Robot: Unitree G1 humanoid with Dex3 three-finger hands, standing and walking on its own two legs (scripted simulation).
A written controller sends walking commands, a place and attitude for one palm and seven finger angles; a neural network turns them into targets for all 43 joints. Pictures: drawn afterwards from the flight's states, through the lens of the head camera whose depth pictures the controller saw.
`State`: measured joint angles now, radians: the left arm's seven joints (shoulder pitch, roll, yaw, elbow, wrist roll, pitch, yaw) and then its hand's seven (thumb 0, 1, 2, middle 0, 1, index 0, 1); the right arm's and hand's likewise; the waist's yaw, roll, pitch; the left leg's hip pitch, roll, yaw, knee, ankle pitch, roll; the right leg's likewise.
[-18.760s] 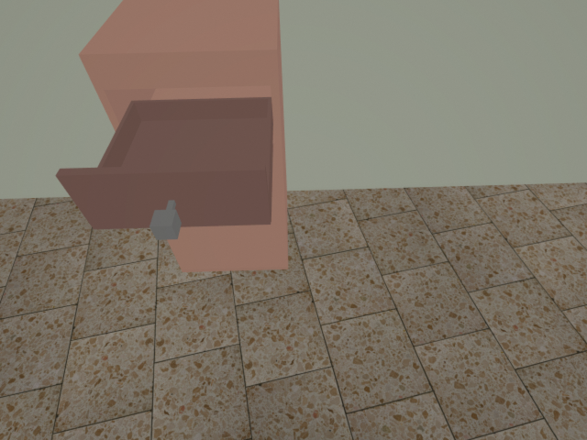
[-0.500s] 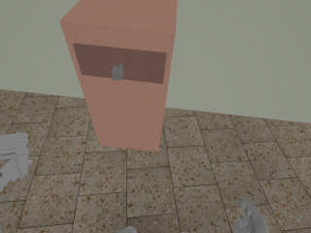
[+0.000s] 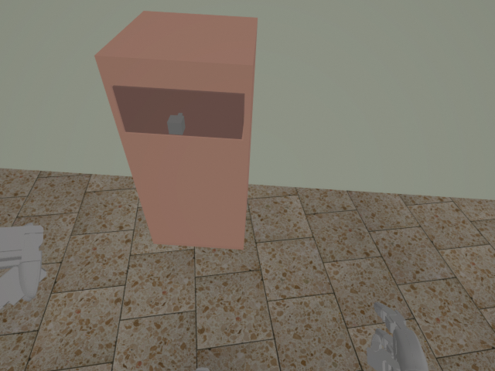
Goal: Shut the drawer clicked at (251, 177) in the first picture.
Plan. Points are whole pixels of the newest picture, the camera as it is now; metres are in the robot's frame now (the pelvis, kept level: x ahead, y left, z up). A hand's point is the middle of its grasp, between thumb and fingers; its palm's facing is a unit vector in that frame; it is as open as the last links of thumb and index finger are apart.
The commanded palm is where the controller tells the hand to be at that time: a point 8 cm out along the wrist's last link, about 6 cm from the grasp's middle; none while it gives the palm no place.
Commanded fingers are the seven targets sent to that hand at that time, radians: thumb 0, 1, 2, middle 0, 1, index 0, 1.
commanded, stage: stop stepping back and stand still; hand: left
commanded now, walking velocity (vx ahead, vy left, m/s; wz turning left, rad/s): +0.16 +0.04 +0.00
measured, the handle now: (177, 121) +0.81 +0.25 -0.03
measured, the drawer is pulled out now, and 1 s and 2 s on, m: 0.00 0.00 0.00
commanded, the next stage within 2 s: let the arm hang, fingers relaxed in 0.58 s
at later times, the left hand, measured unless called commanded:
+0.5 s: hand out of the picture +0.13 +0.27 +0.18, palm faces +0.35 -0.79 -0.50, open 3.2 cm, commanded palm +0.08 +0.30 +0.19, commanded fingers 0.00 0.90 0.90 -1.40 -1.60 -1.40 -1.60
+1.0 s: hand out of the picture +0.01 +0.22 -0.15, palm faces +0.13 -0.97 -0.23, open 3.2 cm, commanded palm none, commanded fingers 0.00 0.90 0.90 -0.72 -0.86 -0.72 -0.86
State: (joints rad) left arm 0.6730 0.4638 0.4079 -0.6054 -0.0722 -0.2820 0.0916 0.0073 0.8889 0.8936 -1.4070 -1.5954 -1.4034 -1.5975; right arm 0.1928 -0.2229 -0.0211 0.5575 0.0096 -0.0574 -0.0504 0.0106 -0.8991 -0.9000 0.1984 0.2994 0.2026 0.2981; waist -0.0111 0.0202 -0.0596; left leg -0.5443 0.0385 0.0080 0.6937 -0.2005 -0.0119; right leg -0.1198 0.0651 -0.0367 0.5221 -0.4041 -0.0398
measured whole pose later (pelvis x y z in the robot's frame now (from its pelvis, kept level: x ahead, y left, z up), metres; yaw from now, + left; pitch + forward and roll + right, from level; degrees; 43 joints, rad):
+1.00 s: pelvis -0.07 +0.02 +0.00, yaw +6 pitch -2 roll -1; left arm 0.29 0.21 0.02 0.75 0.02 0.04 0.04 0.01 0.90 0.89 -1.07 -1.33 -1.06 -1.25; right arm 0.28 -0.16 0.00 0.89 -0.03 0.03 0.00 0.01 -0.91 -0.90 0.20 0.30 0.20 0.30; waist -0.03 -0.02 0.03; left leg -0.36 0.01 -0.03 0.62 -0.22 -0.01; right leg -0.27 0.01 -0.04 0.61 -0.31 -0.01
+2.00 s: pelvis -0.05 +0.03 +0.02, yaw +5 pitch -1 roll +0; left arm 0.23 0.17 0.02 1.13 0.01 0.00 0.03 0.00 0.91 0.89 -0.20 -0.30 -0.20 -0.30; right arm 0.26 -0.15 -0.02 1.13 -0.02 0.01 -0.02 0.00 -0.90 -0.90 0.19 0.30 0.20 0.30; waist -0.01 0.02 0.06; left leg -0.24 0.01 0.00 0.43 -0.16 0.00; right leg -0.16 0.00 -0.01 0.42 -0.24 0.00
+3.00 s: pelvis -0.02 +0.02 +0.02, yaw +5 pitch -1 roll +0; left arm 0.16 0.26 0.02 1.14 0.01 -0.01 0.01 0.00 0.91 0.89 -0.20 -0.30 -0.20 -0.30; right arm 0.16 -0.25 -0.02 1.13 -0.02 0.00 -0.01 0.00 -0.90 -0.90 0.20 0.30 0.20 0.30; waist 0.00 0.01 0.06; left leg -0.18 0.01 0.00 0.36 -0.16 -0.01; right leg -0.10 0.00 -0.01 0.35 -0.23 -0.01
